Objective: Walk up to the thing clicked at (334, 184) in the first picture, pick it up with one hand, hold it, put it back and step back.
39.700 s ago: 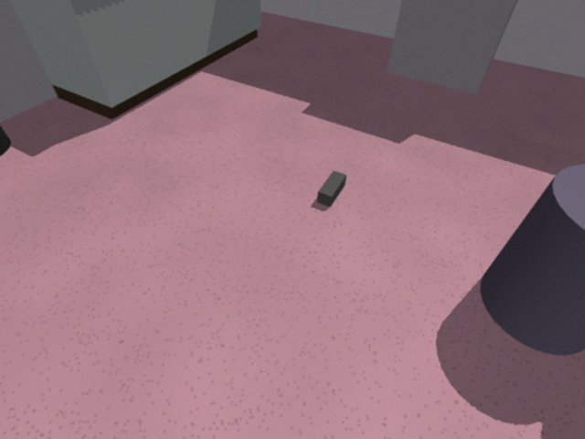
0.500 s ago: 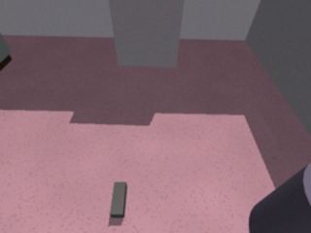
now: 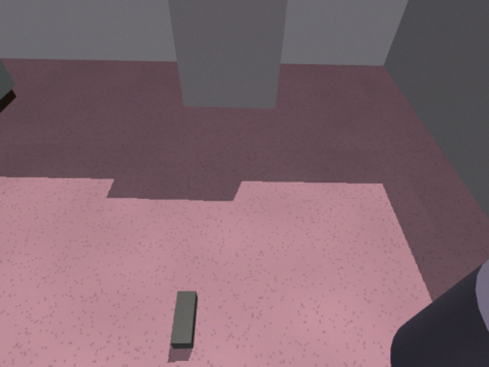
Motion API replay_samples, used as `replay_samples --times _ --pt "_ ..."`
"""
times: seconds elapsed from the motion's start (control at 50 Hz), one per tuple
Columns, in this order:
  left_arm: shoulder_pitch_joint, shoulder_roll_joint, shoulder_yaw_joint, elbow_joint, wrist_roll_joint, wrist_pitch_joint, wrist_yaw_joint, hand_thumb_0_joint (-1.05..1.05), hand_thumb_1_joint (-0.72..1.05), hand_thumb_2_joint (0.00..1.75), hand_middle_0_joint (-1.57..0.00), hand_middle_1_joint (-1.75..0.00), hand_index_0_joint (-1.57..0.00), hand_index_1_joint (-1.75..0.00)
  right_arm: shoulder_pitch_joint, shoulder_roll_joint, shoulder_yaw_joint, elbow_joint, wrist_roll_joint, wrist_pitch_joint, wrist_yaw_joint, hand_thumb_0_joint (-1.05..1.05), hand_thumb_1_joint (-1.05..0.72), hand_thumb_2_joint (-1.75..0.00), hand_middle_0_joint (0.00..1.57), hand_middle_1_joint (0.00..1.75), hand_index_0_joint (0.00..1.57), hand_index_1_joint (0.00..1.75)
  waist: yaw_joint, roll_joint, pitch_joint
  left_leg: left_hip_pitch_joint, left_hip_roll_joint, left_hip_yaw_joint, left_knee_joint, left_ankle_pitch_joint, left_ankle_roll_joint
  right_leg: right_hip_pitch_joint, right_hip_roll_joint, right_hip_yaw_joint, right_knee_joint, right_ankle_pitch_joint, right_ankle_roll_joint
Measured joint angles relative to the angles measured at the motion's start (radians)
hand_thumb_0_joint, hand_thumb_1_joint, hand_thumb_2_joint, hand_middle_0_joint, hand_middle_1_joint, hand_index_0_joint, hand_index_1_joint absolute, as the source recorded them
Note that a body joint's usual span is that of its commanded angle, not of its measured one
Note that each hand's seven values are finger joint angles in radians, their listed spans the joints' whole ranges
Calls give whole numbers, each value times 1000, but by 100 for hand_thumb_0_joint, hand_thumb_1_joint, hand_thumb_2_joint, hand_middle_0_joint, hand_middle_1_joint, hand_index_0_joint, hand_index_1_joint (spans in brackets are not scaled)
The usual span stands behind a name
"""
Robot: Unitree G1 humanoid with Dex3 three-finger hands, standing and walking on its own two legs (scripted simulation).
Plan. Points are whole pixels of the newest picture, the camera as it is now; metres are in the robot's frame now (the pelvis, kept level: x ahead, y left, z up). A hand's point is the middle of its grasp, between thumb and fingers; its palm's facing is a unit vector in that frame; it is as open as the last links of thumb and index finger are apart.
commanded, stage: stand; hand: left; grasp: from above
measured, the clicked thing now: (185, 318) +0.46 +0.21 -0.75
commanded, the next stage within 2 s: rise first in 1.02 s
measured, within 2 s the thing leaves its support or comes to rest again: neither
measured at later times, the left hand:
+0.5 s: hand out of the picture +0.07 +0.25 -0.16, palm faces -0.03 -0.94 -0.35, open 7.4 cm
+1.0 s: hand out of the picture +0.08 +0.25 -0.16, palm faces -0.03 -0.94 -0.35, open 7.4 cm
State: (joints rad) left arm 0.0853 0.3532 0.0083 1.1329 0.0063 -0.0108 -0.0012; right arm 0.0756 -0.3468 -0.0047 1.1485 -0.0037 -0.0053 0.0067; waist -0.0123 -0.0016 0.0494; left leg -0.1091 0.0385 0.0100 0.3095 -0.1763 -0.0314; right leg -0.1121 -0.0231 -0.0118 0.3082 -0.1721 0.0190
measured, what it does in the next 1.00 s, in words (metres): stands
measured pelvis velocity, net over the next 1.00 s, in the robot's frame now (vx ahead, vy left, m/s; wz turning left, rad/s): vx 0.00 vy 0.00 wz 0.00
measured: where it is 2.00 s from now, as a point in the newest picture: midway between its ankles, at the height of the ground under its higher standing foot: outside the picture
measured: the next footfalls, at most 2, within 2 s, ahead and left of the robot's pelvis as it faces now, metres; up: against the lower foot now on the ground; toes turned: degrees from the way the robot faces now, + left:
none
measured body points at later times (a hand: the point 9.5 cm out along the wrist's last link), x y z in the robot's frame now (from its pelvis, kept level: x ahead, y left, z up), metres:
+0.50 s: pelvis +0.00 +0.00 +0.00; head +0.01 +0.00 +0.45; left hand +0.07 +0.30 -0.13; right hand +0.07 -0.30 -0.14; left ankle -0.01 +0.14 -0.75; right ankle +0.00 -0.13 -0.75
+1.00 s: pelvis +0.00 +0.00 +0.00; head +0.02 +0.00 +0.45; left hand +0.08 +0.30 -0.13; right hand +0.08 -0.30 -0.13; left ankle -0.01 +0.14 -0.75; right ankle +0.00 -0.13 -0.75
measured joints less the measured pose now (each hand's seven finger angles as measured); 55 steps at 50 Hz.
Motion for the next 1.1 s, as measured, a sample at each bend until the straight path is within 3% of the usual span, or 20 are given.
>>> replay_samples --times 1.1 --pt "26 3 -5 -5 1 6 -2 1 91 90 -20 -30 -21 -30 30 -1 6 -14 -2 0 -2 1 -91 -89 20 30 20 30 9 3 -4 10 3 -1 -7 -4 -5 1 2 -2 12 -14 -6"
